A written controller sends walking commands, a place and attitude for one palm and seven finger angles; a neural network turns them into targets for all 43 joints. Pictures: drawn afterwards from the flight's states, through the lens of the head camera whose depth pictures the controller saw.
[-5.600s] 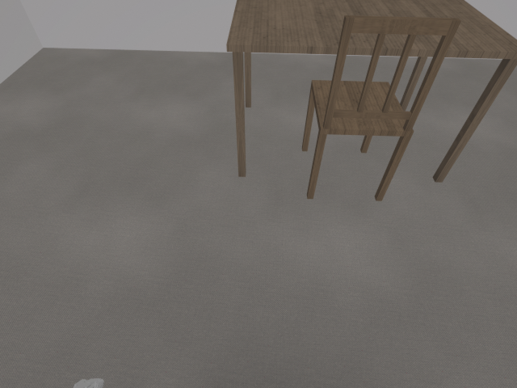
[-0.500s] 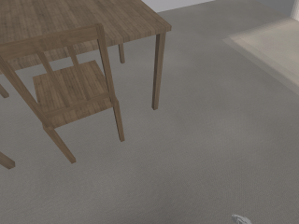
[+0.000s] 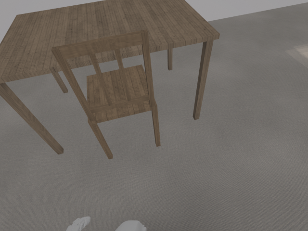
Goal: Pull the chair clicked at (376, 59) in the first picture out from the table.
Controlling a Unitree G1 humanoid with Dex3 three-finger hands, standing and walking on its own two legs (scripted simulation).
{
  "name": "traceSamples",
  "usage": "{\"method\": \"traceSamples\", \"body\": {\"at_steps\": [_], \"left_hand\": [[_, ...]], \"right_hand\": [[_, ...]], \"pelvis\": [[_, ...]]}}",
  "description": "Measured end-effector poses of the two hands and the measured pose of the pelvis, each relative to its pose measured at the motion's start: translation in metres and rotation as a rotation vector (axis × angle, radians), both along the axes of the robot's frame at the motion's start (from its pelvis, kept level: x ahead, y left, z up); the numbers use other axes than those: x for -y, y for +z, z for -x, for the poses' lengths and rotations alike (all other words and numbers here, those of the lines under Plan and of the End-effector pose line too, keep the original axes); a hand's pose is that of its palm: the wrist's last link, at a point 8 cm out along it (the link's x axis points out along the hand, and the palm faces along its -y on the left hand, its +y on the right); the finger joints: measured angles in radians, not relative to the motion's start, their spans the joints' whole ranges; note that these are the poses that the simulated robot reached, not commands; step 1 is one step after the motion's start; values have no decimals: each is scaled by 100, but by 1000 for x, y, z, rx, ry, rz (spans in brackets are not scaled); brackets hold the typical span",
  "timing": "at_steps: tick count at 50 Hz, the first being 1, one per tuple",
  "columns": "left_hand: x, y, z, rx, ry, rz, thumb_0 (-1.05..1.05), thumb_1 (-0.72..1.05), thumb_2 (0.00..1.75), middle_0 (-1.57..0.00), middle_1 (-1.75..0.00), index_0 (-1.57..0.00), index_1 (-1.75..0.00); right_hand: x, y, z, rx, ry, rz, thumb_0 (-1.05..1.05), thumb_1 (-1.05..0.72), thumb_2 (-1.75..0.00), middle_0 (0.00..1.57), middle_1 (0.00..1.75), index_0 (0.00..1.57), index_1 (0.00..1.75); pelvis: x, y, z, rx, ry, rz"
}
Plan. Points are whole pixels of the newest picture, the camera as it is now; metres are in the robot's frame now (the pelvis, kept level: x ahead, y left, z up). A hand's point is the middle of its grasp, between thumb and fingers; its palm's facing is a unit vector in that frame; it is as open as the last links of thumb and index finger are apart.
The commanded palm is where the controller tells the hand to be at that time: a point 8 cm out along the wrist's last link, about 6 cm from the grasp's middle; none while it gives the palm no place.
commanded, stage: turn to face it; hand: left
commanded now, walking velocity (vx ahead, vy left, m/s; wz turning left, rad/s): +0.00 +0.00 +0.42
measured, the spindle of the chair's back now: (102, 81) +0.74 +0.28 -0.08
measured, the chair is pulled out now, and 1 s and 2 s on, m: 0.00 0.00 0.00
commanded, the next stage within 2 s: take the last steps up to it in 0.32 s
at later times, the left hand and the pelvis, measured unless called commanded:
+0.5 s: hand out of the picture -0.03 +0.26 -0.17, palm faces +0.23 -0.94 -0.25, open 7.4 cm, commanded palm none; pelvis -0.02 +0.05 +0.01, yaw +10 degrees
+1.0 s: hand out of the picture -0.03 +0.16 -0.15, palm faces +0.30 -0.94 -0.18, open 7.4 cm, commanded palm none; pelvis +0.07 +0.02 +0.01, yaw +14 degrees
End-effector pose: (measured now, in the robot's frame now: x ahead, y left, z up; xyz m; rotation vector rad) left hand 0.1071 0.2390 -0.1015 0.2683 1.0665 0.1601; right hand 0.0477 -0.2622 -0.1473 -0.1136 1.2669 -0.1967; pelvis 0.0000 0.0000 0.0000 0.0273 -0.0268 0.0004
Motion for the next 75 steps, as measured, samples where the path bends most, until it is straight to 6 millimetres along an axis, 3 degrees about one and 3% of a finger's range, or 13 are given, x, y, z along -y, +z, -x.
{"method": "traceSamples", "body": {"at_steps": [8, 16, 20, 29, 37, 40, 48, 55, 60, 63, 66, 70, 75], "left_hand": [[-10, -10, 53, -77, 109, 34, 1, 90, 90, -20, -30, -20, -30], [-57, -48, 126, -206, 254, 69, 1, 90, 90, -20, -30, -20, -30], [-70, -46, 148, -267, 299, 71, 1, 90, 90, -20, -29, -20, -30], [-61, -30, 150, -249, 297, 81, 1, 91, 90, -20, -29, -19, -30], [-22, -29, 111, -157, 267, 87, 1, 90, 90, -20, -29, -20, -30], [-6, -26, 112, -132, 319, 96, 1, 91, 90, -20, -29, -20, -30], [28, -19, 148, -335, 387, 154, 1, 91, 90, -20, -29, -20, -30], [37, -23, 154, -469, 451, 226, 1, 91, 90, -20, -29, -20, -30], [16, -41, 137, -537, 481, 267, 1, 90, 90, -20, -30, -20, -30], [-10, -53, 110, -545, 456, 263, 1, 90, 90, -20, -30, -20, -30], [-43, -53, 57, -464, 415, 224, 1, 90, 90, -20, -29, -20, -30], [-83, -44, -29, -289, 369, 164, 1, 91, 90, -20, -29, -20, -30], [-108, -28, -129, -114, 311, 112, 1, 91, 90, -19, -29, -19, -30]], "right_hand": [[-7, 14, -22, -15, 110, 24, 1, -91, -90, 19, 30, 20, 30], [-52, 23, -65, 70, 252, 88, 1, -90, -90, 19, 30, 20, 30], [-73, 32, -68, 88, 287, 92, 1, -90, -90, 20, 30, 20, 30], [-95, 27, -53, 79, 281, 19, 0, -90, -90, 20, 30, 20, 30], [-59, -5, -14, -61, 223, -15, 0, -91, -90, 20, 30, 20, 30], [-49, -7, -10, -141, 241, -20, 1, -91, -90, 20, 30, 20, 30], [-50, 8, -63, -112, 240, -24, 1, -91, -90, 19, 30, 20, 30], [-93, 8, -143, -63, 306, -34, 1, -91, -90, 19, 30, 19, 30], [-142, 2, -215, 40, 365, -30, 1, -91, -90, 19, 30, 19, 30], [-162, 1, -242, 104, 351, -22, 1, -91, -90, 19, 30, 20, 30], [-166, 10, -253, 128, 290, -8, -1, -93, -90, 20, 30, 20, 30], [-157, 20, -263, 97, 277, 21, -2, -95, -90, 20, 30, 20, 30], [-148, 14, -266, -1, 262, 11, -1, -93, -90, 20, 30, 20, 30]], "pelvis": [[-4, 6, 5, -7, 88, -6], [-35, -10, 13, -20, 155, 26], [-42, -2, 16, -15, 168, 33], [-44, 8, 13, -11, 187, 27], [-22, -3, -9, 0, 213, 3], [-17, 0, -21, 7, 229, 10], [-20, 13, -60, -9, 240, 4], [-44, 8, -100, -26, 251, 22], [-75, -8, -137, -31, 245, 36], [-89, -16, -154, -24, 232, 25], [-97, -8, -173, -20, 220, 12], [-103, 3, -199, -28, 220, 9], [-103, 5, -236, -31, 225, 2]]}}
